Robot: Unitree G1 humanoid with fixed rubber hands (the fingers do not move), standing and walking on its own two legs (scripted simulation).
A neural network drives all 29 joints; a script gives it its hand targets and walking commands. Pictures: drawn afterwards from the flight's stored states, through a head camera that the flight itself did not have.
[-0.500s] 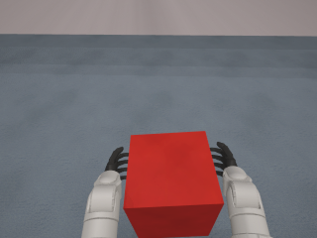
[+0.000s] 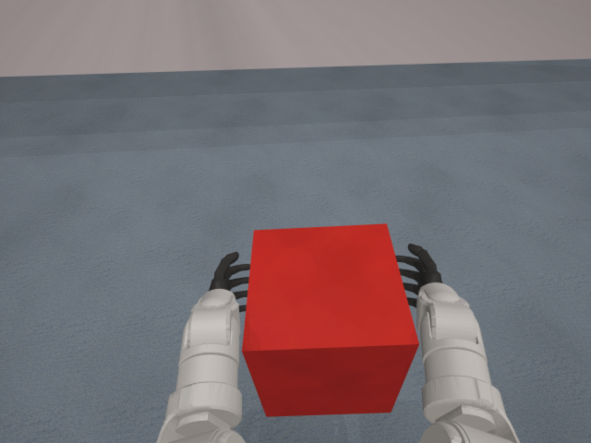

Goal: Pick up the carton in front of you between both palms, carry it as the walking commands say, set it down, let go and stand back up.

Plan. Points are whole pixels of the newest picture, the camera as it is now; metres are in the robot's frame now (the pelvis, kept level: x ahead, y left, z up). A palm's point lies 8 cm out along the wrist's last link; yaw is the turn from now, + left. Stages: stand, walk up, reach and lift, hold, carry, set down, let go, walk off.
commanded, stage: set down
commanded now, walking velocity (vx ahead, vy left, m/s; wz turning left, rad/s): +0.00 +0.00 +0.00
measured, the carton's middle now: (324, 323) +0.33 -0.01 -0.04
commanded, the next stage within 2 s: none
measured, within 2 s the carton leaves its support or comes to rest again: neither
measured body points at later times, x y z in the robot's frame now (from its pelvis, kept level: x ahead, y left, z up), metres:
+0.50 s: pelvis -0.02 -0.02 -0.09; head +0.20 +0.01 +0.30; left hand +0.38 +0.18 -0.18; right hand +0.42 -0.12 -0.16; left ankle +0.05 +0.11 -0.74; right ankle +0.03 -0.15 -0.74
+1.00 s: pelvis -0.05 -0.01 -0.22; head +0.23 +0.02 +0.14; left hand +0.42 +0.21 -0.31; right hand +0.46 -0.09 -0.30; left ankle +0.05 +0.11 -0.74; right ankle +0.03 -0.15 -0.74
